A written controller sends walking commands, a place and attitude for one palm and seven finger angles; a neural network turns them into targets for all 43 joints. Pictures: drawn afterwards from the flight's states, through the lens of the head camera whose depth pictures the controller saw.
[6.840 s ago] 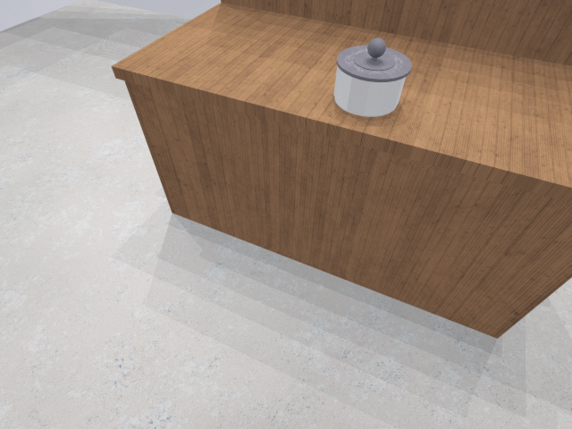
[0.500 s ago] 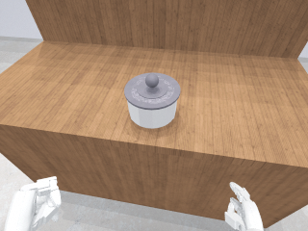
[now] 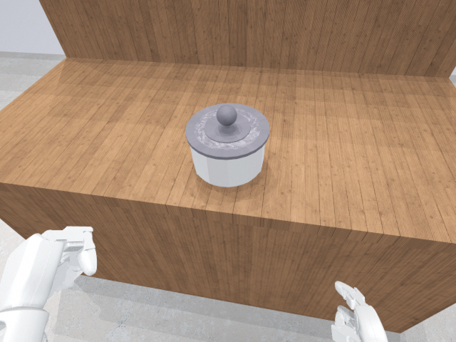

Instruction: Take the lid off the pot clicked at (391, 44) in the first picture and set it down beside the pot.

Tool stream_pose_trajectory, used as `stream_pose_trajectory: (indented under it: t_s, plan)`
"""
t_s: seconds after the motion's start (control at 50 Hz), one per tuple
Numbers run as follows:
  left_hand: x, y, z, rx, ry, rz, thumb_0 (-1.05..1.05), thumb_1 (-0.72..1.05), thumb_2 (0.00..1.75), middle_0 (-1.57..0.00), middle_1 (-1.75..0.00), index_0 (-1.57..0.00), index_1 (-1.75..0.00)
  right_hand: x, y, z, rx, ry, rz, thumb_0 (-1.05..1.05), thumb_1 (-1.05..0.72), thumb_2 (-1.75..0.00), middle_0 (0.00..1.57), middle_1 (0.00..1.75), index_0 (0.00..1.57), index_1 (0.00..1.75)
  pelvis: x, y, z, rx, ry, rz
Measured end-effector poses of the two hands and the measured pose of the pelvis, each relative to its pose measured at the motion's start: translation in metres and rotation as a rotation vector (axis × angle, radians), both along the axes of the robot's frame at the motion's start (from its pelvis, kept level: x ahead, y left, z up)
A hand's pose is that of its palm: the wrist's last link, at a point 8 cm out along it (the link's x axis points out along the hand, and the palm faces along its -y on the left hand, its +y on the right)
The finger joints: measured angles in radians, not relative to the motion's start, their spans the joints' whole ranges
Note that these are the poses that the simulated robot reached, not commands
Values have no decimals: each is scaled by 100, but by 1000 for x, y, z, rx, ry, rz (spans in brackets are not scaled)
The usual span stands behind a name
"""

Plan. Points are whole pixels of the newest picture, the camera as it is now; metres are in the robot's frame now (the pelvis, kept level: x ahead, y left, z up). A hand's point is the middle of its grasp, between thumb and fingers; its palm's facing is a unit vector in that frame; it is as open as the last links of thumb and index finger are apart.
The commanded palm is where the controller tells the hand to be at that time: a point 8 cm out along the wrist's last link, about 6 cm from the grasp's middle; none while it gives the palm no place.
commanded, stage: reach forward and open the fingers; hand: left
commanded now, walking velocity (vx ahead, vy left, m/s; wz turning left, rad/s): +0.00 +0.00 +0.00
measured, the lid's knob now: (226, 115) +0.54 +0.08 +0.11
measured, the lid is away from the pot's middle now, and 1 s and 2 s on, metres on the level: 0.00 0.00 0.00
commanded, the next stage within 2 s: move the open hand above the knob in 1.00 s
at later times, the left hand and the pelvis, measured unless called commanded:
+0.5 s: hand (61, 246) +0.19 +0.26 +0.14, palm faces -0.18 +0.01 -0.98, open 5.2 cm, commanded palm +0.19 +0.25 +0.20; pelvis -0.02 +0.00 +0.01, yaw +2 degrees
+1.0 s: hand (70, 193) +0.25 +0.25 +0.18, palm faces -0.09 +0.03 -1.00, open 9.9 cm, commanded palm +0.22 +0.25 +0.25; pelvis -0.05 +0.00 +0.00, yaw +1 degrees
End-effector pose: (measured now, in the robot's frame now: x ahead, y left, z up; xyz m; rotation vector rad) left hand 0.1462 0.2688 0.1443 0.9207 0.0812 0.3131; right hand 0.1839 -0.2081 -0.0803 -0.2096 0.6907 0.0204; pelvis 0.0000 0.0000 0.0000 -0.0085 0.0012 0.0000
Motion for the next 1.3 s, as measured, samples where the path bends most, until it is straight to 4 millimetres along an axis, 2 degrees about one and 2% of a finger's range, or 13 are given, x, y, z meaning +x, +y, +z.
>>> stream_pose_trajectory:
  t_s: [0.08, 0.16, 0.26, 0.36, 0.66, 0.82, 0.96, 1.16, 1.3]
  plan:
    - [9, -3, 10, 392, 140, -51, 1, 82, 93, -127, -141, -127, -141, 6, -8, -7, 12, 56, -9, 1, -90, -90, 20, 30, 20, 30, -2, -1, -2, 2, 28, -23]
    - [16, -2, 17, 552, 260, -99, 1, 73, 98, -124, -130, -124, -130, 16, -15, -9, 35, 58, -34, 1, -90, -90, 20, 30, 20, 30, -2, -1, -1, 1, 34, -14]
    - [21, -7, 24, 569, 367, -183, 1, 59, 106, -119, -115, -119, -115, 24, -19, -5, 44, 25, -44, 1, -90, -90, 20, 30, 20, 30, -3, -1, 1, 1, 33, 8]
    - [28, -9, 36, 594, 401, -259, 0, 44, 114, -114, -98, -114, -98, 22, -18, -4, 36, 24, -21, 1, -90, -90, 20, 29, 20, 30, -8, -4, 4, 0, 23, 28]
    - [53, -9, 65, 630, 298, -311, 0, 1, 131, -96, -45, -96, -45, -18, -5, -11, 63, 76, 0, 1, -90, -90, 20, 30, 20, 30, -33, 0, 5, 6, -6, 32]
    - [70, -12, 80, 643, 265, -315, 0, -20, 140, -88, -20, -88, -20, -29, -2, -8, 77, 55, -14, 1, -90, -90, 20, 30, 20, 30, -42, 4, 5, 12, -20, 22]
    - [84, -16, 92, 658, 252, -311, 0, -28, 145, -86, -11, -86, -11, -29, -3, -5, 77, 35, -15, 1, -90, -90, 20, 30, 20, 30, -45, 4, 4, 17, -22, 19]
    - [105, -23, 108, 665, 253, -291, 0, -31, 150, -86, -8, -86, -8, -25, -8, -6, 77, 34, -11, 1, -90, -90, 20, 30, 20, 30, -44, 0, 3, 19, -14, 25]
    - [126, -37, 106, 650, 270, -302, 0, -32, 151, -86, -8, -86, -8, -22, -12, -10, 84, 50, -8, 1, -90, -90, 20, 30, 20, 30, -41, -4, 3, 19, -5, 29]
